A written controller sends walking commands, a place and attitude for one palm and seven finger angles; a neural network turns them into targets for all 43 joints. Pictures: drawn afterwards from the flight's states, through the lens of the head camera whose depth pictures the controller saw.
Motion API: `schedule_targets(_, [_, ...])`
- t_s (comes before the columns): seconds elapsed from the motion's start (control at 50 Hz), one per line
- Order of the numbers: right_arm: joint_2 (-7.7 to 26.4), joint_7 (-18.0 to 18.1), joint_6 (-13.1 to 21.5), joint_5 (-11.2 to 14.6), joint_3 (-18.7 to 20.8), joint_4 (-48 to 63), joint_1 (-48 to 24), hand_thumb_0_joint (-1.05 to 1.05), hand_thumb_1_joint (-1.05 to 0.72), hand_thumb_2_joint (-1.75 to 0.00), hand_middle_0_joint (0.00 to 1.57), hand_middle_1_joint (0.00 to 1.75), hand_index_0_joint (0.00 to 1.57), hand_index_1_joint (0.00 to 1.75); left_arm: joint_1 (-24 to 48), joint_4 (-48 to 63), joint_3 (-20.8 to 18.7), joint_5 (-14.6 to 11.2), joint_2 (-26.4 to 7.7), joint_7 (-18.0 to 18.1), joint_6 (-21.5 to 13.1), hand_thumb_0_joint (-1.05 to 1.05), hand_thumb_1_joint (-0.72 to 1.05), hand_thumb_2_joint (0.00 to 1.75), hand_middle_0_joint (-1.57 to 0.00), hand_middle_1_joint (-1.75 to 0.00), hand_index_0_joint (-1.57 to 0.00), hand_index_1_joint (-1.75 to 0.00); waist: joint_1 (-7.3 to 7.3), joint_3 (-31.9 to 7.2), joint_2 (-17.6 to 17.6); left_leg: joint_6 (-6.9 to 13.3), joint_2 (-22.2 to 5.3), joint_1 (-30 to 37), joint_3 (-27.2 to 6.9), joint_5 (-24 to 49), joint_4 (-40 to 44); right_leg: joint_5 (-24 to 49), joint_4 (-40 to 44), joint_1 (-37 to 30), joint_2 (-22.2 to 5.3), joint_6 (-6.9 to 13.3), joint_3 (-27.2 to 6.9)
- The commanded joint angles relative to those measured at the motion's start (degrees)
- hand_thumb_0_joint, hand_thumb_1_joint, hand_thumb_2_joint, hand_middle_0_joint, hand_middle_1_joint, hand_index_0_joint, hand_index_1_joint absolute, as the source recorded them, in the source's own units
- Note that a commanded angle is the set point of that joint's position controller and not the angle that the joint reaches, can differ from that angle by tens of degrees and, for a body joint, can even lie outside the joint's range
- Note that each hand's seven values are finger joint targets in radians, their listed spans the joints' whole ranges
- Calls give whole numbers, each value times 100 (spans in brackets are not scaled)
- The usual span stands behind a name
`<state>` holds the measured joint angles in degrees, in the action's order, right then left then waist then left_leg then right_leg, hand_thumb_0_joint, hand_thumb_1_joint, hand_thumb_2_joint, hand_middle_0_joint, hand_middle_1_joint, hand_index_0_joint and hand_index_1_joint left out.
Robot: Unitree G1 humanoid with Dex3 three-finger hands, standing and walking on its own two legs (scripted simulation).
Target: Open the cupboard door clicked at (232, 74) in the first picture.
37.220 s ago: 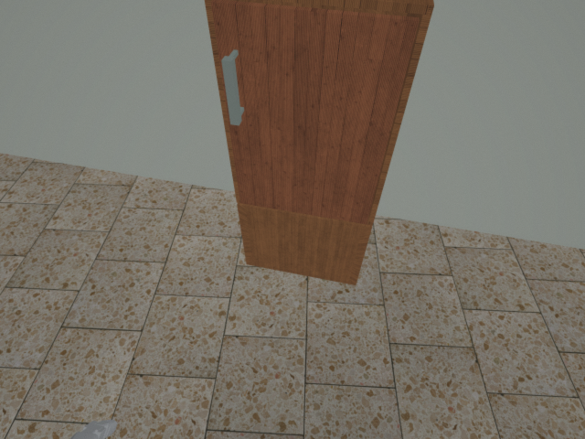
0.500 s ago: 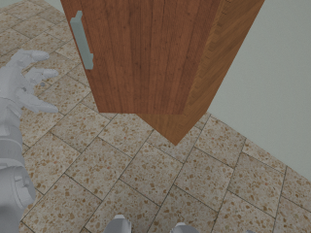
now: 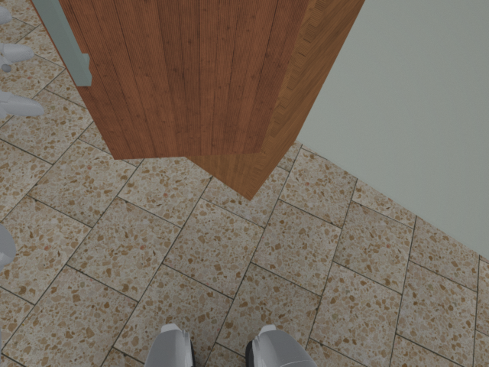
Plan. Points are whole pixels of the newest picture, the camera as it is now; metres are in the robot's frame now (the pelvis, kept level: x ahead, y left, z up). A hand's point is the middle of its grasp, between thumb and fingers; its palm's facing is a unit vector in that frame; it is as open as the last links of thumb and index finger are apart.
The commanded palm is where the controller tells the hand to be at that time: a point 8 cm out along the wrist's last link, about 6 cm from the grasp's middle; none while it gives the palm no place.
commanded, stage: move the hooked fingers beside the handle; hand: left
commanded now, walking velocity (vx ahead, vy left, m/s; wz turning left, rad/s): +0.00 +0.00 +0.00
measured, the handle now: (66, 31) +0.61 +0.22 +0.11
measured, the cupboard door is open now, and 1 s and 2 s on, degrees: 42 42 42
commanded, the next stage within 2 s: slide the fingers in behind the handle in 1.34 s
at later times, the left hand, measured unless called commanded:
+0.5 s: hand (11, 47) +0.58 +0.28 +0.11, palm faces +0.03 -1.00 +0.00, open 14.0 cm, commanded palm +0.56 +0.31 +0.11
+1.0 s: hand (5, 55) +0.55 +0.28 +0.12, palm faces +0.05 -1.00 +0.00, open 14.0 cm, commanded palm +0.55 +0.32 +0.11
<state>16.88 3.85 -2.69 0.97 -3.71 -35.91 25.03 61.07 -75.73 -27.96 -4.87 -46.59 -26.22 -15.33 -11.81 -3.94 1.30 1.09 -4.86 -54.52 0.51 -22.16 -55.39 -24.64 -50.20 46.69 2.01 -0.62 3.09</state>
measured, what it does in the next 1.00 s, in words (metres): stands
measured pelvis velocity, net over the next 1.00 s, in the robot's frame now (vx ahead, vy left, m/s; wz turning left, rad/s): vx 0.01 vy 0.01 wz -0.01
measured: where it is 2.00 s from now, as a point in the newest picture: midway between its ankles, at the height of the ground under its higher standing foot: outside the picture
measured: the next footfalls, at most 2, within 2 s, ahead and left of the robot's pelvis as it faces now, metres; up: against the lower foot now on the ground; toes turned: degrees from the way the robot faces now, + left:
none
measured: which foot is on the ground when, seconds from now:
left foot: down 0.00-1.00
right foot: down 0.00-1.00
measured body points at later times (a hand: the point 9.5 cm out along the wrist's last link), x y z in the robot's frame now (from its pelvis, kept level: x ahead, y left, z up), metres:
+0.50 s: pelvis +0.02 +0.01 +0.00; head +0.19 +0.04 +0.41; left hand +0.57 +0.34 +0.11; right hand -0.04 -0.24 -0.09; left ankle +0.03 +0.10 -0.68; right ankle -0.01 -0.13 -0.68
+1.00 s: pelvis +0.01 +0.01 +0.00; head +0.16 +0.04 +0.42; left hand +0.54 +0.34 +0.12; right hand -0.01 -0.26 -0.09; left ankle +0.03 +0.10 -0.68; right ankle -0.01 -0.13 -0.68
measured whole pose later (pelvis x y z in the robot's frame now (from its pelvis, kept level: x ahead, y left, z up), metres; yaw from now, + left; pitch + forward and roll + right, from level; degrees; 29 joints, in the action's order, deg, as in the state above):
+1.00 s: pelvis +0.01 +0.01 +0.00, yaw +0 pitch +23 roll -6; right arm 16.5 2.1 -5.6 0.2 -4.4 -33.4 24.3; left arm 63.3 -76.3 -28.4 -3.1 -49.0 -25.2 -14.5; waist -13.2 -4.5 1.9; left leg 1.3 -5.3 -56.3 -0.4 -23.9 -56.8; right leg -25.3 -49.5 47.4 2.7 -0.9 3.6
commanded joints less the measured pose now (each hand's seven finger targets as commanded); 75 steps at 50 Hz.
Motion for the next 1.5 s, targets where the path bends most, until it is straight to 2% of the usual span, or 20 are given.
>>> schedule_targets(0.0, [1185,124,13,-67,405,219,1094,0,-90,-90,20,30,20,30,2638,1076,-312,-1,-2046,16,-323,0,-50,30,-30,-120,-30,-120,-42,-2808,1046,99,141,2898,-413,2255,312,1774,535,-84,210,83,-77])
schedule_targets(0.08, [1181,104,-61,-106,371,222,1207,0,-90,-90,20,30,20,30,2931,1099,-251,126,-2157,18,-293,0,-50,30,-30,-120,-30,-120,-109,-2981,1397,71,117,3100,-455,2573,224,1897,482,61,231,93,-45])
schedule_targets(0.2, [1216,126,-129,-138,303,177,1344,0,-90,-90,20,30,20,30,3235,754,-201,214,-2310,23,-155,0,-50,30,-30,-120,-30,-120,-323,-2791,1316,109,79,2896,-469,2568,87,1883,491,251,248,67,-26])
schedule_targets(0.28, [1183,80,-165,-175,319,213,1441,0,-90,-90,20,30,20,30,3053,943,-215,264,-2243,14,-144,0,-50,30,-30,-120,-30,-120,-216,-3179,1618,57,67,3254,-518,3072,60,2084,396,293,274,94,39])
schedule_targets(0.32, [1196,71,-202,-168,310,237,1458,0,-90,-90,20,30,20,30,2855,741,-301,239,-2320,-15,-61,0,-50,30,-30,-120,-30,-120,-232,-2956,1333,78,68,3000,-485,2933,55,2081,417,231,288,75,48])
schedule_targets(0.42, [1184,-12,-243,-213,391,250,1526,0,-90,-90,20,30,20,30,2817,1402,-561,208,-2462,-13,-167,0,-50,30,-30,-120,-30,-120,-61,-3513,1714,12,57,3544,-553,3567,38,2357,369,129,322,107,82])
schedule_targets(0.5, [1149,-76,-279,-205,438,189,1520,0,-90,-90,20,30,20,30,2886,1590,-335,131,-2022,12,-159,0,-50,30,-30,-120,-30,-120,-128,-3365,1765,-13,35,3797,-606,3765,80,2320,452,288,351,104,114])
schedule_targets(0.68, [1144,-106,-296,-198,442,203,1447,0,-90,-90,20,30,20,30,2601,1446,-323,70,-1840,132,-154,0,-50,30,-30,-120,-30,-120,-104,-3102,1523,14,75,3642,-569,3559,178,2337,524,141,344,123,104])
schedule_targets(0.72, [1118,-121,-304,-187,454,211,1390,0,-90,-90,20,30,20,30,2610,1509,-150,56,-1613,130,-183,0,-50,30,-30,-120,-30,-120,-132,-3004,1549,12,85,3649,-545,3482,184,2327,547,162,339,120,98])
schedule_targets(0.82, [1141,-98,-287,-147,420,267,1280,0,-90,-90,20,30,20,30,2526,1288,-262,30,-1807,134,-221,0,-50,30,-30,-120,-30,-120,-115,-2811,1287,67,132,3220,-450,3006,200,2300,540,-40,321,107,46])
schedule_targets(0.88, [1146,-78,-275,-140,408,310,1221,0,-90,-90,20,30,20,30,2539,1423,-380,70,-2042,113,-324,0,-50,30,-30,-120,-30,-120,-52,-3041,1430,60,150,3220,-426,2994,166,2349,472,-149,306,118,10])
schedule_targets(0.94, [1154,-52,-263,-100,368,296,1154,0,-90,-90,20,30,20,30,2719,1104,-158,55,-1886,71,-290,0,-50,30,-30,-120,-30,-120,-216,-2585,1136,105,148,2825,-410,2416,175,2000,536,-11,306,84,0])
schedule_targets(1.0, [1158,-15,-218,-107,363,263,1174,0,-90,-90,20,30,20,30,3030,1258,-48,68,-1851,48,-360,0,-50,30,-30,-120,-30,-120,-246,-2825,1490,74,128,3095,-483,2410,153,1804,499,221,288,110,5])
schedule_targets(1.1, [1157,-3,-169,-98,338,204,1201,0,-90,-90,20,30,20,30,2978,992,-40,3,-1767,7,-277,0,-50,30,-30,-120,-30,-120,-257,-2831,1367,90,127,3003,-493,2336,102,1721,503,291,292,97,10])
schedule_targets(1.14, [1169,21,-152,-82,298,231,1183,0,-90,-90,20,30,20,30,2940,788,-62,55,-1913,20,-177,0,-50,30,-30,-120,-30,-120,-280,-2637,1155,140,139,2567,-429,2020,91,1627,519,168,289,73,-26])
schedule_targets(1.22, [1169,56,-120,-114,251,242,1207,0,-90,-90,20,30,20,30,3210,871,-88,204,-2191,106,-243,0,-50,30,-30,-120,-30,-120,-332,-2642,1370,141,100,2469,-424,1882,18,1448,461,297,271,72,-34])
schedule_targets(1.3, [1195,54,-107,-141,263,226,1284,0,-90,-90,20,30,20,30,3281,1108,-339,185,-2517,72,-367,0,-50,30,-30,-120,-30,-120,-270,-3144,1568,113,79,2761,-498,2248,-42,1651,358,223,293,89,-13])
schedule_targets(1.36, [1180,23,-119,-130,265,216,1344,0,-90,-90,20,30,20,30,3079,978,-290,168,-2343,18,-267,0,-50,30,-30,-120,-30,-120,-226,-3091,1581,100,99,2861,-525,2393,-10,1696,350,292,323,109,42])
schedule_targets(1.42, [1197,51,-131,-121,251,187,1357,0,-90,-90,20,30,20,30,3222,851,-121,214,-2268,0,-110,0,-50,30,-30,-120,-30,-120,-355,-2817,1425,134,79,2597,-508,2152,-10,1586,395,402,313,68,34])
schedule_targets(1.48, [1185,10,-123,-158,305,181,1429,0,-90,-90,20,30,20,30,3141,1124,-145,193,-2121,29,-150,0,-50,30,-30,-120,-30,-120,-278,-3168,1709,61,59,3133,-605,2549,11,1644,352,568,327,110,104])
